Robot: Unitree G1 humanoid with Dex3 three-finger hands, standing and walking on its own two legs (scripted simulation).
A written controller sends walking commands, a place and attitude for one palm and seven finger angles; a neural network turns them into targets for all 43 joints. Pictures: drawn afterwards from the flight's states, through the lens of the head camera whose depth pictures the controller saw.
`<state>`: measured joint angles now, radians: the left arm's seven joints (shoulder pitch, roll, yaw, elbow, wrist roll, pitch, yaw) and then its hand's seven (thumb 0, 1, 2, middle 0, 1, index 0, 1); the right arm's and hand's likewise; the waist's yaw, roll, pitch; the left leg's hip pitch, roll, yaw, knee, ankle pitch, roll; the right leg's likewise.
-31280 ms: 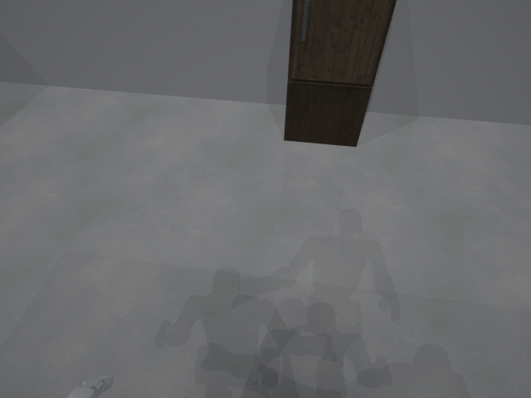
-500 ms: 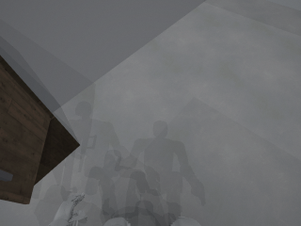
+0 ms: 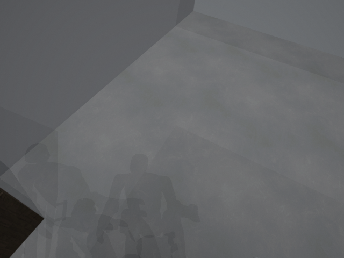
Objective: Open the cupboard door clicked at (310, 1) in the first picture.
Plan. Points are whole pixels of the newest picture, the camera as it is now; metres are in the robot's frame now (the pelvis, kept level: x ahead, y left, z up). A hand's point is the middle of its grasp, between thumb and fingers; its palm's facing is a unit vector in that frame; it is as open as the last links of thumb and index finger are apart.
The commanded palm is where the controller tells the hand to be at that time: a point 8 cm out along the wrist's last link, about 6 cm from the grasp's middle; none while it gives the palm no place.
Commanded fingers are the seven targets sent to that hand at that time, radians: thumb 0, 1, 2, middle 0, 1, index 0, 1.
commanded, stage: walk to a spot facing it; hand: left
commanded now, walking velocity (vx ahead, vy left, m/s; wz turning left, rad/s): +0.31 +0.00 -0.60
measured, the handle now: out of the picture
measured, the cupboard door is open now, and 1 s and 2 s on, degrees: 46 46 46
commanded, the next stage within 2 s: turn to face it in 0.96 s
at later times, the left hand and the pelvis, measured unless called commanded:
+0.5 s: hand (161, 177) +0.37 +0.05 -0.16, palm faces -0.31 -0.93 -0.21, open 7.4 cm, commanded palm none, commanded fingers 0.00 0.90 0.90 -0.20 -0.30 -0.20 -0.30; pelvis +0.21 -0.09 +0.00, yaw -16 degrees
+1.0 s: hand (174, 153) +0.48 +0.02 -0.18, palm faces -0.30 -0.94 -0.13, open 7.4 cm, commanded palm none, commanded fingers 0.00 0.90 0.90 -0.20 -0.30 -0.20 -0.30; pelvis +0.49 -0.16 -0.01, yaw -23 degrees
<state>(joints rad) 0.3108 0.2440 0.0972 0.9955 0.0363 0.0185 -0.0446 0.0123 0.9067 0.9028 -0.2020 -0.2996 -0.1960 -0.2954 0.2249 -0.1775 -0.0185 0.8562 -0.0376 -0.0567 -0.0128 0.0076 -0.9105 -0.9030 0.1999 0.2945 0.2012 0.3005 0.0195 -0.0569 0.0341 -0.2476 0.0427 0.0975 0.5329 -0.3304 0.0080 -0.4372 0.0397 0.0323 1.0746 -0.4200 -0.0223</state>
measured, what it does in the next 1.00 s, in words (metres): walks ahead, turning right: right foot, then left foot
